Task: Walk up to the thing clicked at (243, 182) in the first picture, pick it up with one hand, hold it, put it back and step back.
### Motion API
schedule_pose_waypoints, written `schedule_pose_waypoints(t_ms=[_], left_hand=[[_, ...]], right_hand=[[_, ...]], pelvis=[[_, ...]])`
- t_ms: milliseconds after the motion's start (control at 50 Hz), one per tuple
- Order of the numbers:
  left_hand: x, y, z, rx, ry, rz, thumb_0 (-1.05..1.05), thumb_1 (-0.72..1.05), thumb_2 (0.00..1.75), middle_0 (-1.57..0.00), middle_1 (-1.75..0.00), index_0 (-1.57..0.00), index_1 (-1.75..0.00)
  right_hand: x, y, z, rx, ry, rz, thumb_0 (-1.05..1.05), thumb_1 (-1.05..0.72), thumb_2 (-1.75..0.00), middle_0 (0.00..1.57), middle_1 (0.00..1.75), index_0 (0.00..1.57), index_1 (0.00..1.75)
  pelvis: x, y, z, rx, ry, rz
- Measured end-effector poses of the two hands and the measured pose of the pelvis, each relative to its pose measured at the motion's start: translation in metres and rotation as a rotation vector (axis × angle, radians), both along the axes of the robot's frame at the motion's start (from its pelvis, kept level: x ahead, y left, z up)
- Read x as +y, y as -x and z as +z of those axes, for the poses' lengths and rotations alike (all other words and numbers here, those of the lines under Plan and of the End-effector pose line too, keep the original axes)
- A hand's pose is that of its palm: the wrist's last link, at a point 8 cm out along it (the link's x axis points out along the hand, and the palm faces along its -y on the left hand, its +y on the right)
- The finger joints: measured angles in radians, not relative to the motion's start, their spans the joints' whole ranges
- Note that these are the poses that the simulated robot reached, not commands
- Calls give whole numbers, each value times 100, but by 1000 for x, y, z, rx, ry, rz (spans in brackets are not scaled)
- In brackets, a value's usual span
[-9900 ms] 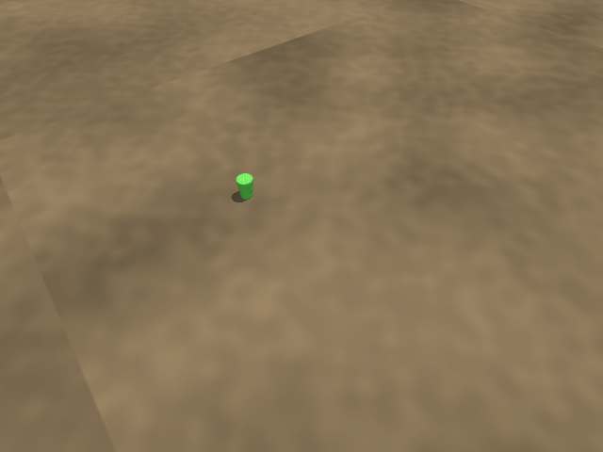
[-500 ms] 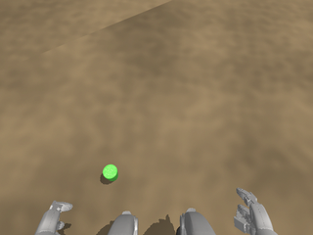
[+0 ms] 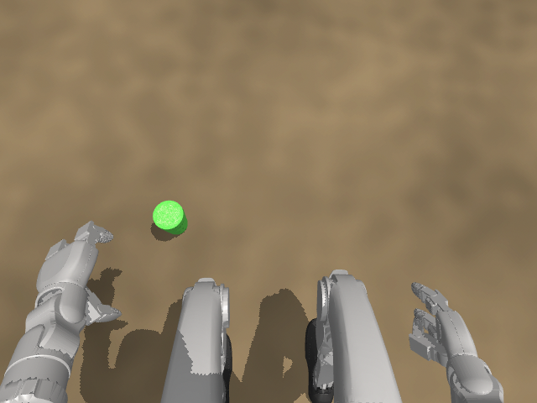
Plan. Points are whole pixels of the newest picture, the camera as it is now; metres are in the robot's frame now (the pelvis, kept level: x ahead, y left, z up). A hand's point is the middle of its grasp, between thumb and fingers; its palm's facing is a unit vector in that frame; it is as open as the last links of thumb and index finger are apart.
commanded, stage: rise first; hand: left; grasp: from above
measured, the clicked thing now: (173, 220) +0.48 +0.25 -0.46
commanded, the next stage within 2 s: approach in 1.64 s
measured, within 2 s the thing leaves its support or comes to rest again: neither
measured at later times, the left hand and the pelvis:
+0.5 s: hand (119, 249) +0.37 +0.31 -0.26, palm faces -0.47 -0.13 -0.87, open 14.0 cm; pelvis -0.04 +0.01 -0.12, yaw -3 degrees
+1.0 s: hand (132, 236) +0.40 +0.30 -0.31, palm faces -0.48 -0.01 -0.88, open 13.9 cm; pelvis -0.04 +0.02 -0.15, yaw -3 degrees
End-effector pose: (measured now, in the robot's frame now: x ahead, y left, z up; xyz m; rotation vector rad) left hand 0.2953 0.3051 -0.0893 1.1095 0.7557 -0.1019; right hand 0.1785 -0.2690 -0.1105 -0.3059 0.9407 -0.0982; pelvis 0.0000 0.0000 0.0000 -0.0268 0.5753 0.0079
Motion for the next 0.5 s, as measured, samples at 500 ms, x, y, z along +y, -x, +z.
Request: schedule_pose_waypoints(t_ms=[500], left_hand=[[7,-79,-118,-86,-196,-370,0,-52,102,-8,-103,-9,-103]], right_hand=[[-1,138,-108,349,75,-103,1,-90,-90,20,30,20,30]], pelvis=[[15,39,-116,8,71,-5]])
